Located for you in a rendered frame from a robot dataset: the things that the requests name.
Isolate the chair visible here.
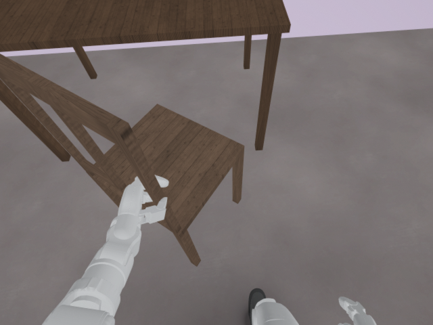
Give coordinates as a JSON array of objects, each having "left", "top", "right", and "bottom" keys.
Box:
[{"left": 0, "top": 54, "right": 244, "bottom": 267}]

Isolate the left robot hand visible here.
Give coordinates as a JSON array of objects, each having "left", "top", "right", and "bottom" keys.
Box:
[{"left": 118, "top": 175, "right": 169, "bottom": 224}]

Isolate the table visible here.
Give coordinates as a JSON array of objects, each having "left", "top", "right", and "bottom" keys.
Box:
[{"left": 0, "top": 0, "right": 291, "bottom": 162}]

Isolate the left robot upper arm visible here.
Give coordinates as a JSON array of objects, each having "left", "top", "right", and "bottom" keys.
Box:
[{"left": 46, "top": 305, "right": 115, "bottom": 325}]

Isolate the right robot shin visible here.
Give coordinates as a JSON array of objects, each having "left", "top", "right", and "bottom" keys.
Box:
[{"left": 256, "top": 298, "right": 275, "bottom": 306}]

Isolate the robot left forearm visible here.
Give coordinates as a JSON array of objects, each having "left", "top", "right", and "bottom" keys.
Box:
[{"left": 42, "top": 214, "right": 141, "bottom": 325}]

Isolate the right robot hand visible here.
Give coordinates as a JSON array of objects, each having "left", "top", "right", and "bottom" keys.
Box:
[{"left": 338, "top": 297, "right": 377, "bottom": 325}]

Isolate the right robot foot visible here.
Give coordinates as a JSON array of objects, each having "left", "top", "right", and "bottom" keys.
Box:
[{"left": 248, "top": 288, "right": 266, "bottom": 325}]

